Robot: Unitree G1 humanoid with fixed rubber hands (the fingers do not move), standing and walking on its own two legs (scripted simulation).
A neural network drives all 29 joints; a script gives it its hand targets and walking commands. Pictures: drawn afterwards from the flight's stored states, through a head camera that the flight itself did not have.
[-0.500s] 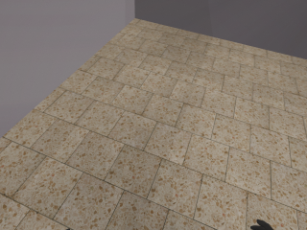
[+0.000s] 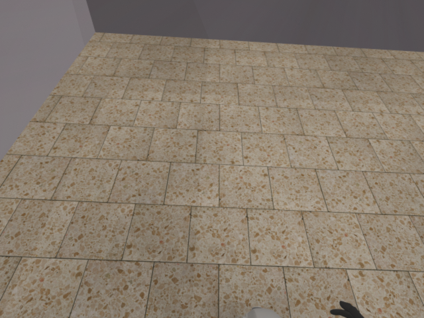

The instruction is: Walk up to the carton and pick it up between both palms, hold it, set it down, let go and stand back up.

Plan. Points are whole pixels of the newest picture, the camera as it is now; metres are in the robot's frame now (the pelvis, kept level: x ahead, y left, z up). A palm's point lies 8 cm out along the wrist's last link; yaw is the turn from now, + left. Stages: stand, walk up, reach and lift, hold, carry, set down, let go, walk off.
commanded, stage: walk up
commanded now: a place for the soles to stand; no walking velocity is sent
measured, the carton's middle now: out of the picture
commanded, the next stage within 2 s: none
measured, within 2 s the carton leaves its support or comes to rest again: neither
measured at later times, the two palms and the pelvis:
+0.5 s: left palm out of the picture +0.04 +0.26 -0.15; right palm out of the picture -0.06 -0.30 -0.08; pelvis -0.10 +0.03 -0.01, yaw -13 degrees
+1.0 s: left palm out of the picture +0.09 +0.21 -0.12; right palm out of the picture -0.23 -0.27 -0.12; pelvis -0.14 +0.04 -0.02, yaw -36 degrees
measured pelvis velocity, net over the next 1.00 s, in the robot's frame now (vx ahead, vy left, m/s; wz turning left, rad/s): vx -0.14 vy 0.04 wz -0.63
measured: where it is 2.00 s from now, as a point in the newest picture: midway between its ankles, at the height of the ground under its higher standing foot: outside the picture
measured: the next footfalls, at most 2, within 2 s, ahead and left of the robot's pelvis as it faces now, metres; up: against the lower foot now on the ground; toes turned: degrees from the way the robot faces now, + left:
right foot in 0.20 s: +0.00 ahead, -0.15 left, +0.00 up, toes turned -9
left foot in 0.44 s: -0.04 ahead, +0.06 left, +0.00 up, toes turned -4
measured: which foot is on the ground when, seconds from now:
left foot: down 0.00-0.22, up 0.24-0.42, down 0.44-1.00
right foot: up 0.00-0.18, down 0.20-0.44, up 0.46-0.92, down 0.94-1.00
